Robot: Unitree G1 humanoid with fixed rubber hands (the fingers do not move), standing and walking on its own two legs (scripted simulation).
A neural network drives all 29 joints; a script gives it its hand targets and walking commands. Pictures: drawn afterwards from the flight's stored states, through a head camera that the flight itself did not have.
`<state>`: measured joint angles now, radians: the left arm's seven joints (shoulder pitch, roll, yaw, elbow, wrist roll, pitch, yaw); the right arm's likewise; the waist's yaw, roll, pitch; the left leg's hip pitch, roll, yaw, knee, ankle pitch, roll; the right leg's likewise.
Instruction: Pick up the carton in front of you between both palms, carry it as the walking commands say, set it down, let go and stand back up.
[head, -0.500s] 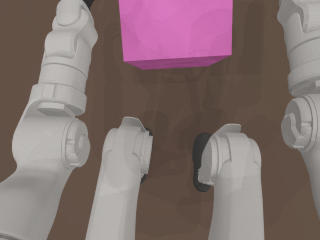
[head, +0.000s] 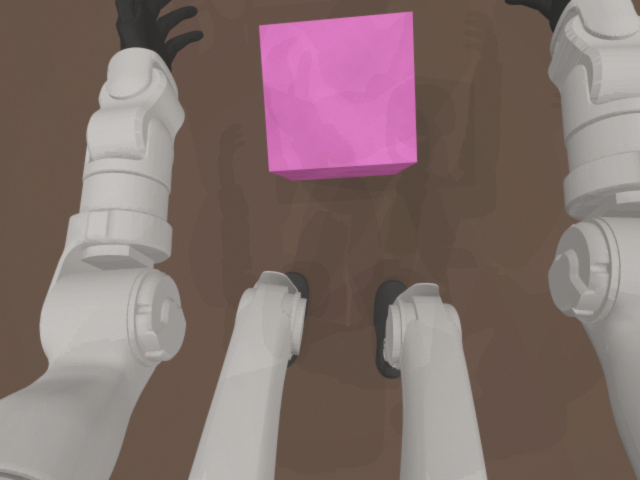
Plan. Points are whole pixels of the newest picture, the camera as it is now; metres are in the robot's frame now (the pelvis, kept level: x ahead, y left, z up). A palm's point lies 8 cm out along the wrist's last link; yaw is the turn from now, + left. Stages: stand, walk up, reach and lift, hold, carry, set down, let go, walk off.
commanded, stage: set down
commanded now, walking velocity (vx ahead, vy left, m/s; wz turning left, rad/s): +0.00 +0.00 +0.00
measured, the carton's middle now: (339, 114) +0.54 +0.02 -0.41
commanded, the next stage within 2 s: let go in 0.28 s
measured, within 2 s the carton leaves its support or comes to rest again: neither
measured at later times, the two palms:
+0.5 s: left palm (50, 29) +0.49 +0.20 +0.02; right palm out of the picture +0.54 -0.20 +0.02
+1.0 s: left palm out of the picture +0.33 +0.24 +0.14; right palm out of the picture +0.36 -0.21 +0.13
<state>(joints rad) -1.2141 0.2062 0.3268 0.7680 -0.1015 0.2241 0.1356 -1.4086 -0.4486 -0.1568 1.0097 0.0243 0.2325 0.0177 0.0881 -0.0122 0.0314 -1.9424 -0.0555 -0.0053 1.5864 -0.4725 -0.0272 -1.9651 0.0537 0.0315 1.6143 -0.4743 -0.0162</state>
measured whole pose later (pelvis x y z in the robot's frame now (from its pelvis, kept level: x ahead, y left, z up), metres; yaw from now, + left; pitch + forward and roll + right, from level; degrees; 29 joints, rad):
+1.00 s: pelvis +0.10 +0.01 +0.22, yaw -2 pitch +20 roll +0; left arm -0.04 0.18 0.09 0.52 -0.02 0.00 -0.07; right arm -0.15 -0.20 -0.13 0.60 -0.04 0.01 0.01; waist 0.05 0.03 -0.05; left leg -0.69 -0.04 -0.04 0.64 -0.29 0.01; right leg -0.69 0.04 0.05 0.63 -0.28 0.00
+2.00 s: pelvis +0.12 +0.01 +0.24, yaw -2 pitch +0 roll +0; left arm 0.19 0.33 0.05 0.68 0.04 0.03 0.01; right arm 0.21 -0.33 -0.06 0.68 -0.04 0.02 -0.01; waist 0.00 -0.02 0.01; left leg -0.20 -0.04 -0.05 0.52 -0.32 0.02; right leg -0.19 0.03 0.05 0.50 -0.31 0.00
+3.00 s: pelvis +0.10 +0.02 +0.25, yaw -2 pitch -2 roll +0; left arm 0.15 0.38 0.01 0.97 0.02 -0.01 0.02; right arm 0.15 -0.37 -0.02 0.96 -0.02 -0.01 -0.02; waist 0.00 -0.01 0.02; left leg -0.10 -0.04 -0.05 0.37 -0.22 0.03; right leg -0.10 0.02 0.05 0.36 -0.21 0.00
